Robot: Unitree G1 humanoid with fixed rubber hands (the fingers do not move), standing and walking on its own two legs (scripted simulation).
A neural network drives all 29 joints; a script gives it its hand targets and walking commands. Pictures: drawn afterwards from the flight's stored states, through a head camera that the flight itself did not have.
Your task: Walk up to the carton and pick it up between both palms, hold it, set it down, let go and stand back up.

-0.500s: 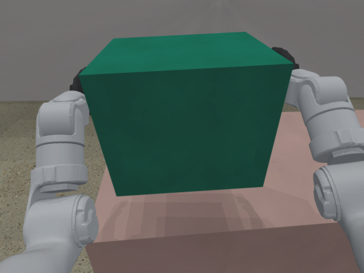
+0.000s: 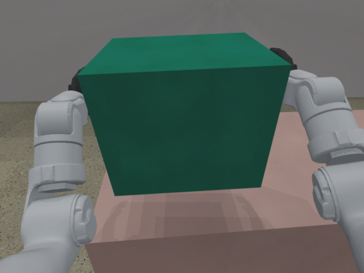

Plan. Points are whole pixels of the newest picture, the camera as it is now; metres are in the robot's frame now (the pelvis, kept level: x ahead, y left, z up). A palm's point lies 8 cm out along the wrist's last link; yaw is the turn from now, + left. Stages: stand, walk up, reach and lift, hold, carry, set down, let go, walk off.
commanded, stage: hold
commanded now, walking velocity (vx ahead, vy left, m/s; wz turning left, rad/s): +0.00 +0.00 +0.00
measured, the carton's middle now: (183, 109) +0.40 +0.00 +0.26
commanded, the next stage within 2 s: set down in 0.34 s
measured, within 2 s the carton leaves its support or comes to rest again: neither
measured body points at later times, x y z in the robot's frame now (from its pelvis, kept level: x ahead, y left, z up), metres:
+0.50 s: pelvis +0.00 +0.00 +0.00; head -0.11 +0.03 +0.44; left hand +0.37 +0.21 +0.30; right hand +0.37 -0.20 +0.34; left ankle +0.02 +0.14 -0.75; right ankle +0.00 -0.11 -0.75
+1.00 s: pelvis +0.02 +0.00 +0.00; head -0.05 +0.02 +0.44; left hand +0.39 +0.23 +0.25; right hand +0.42 -0.18 +0.28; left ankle +0.02 +0.14 -0.75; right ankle +0.00 -0.11 -0.75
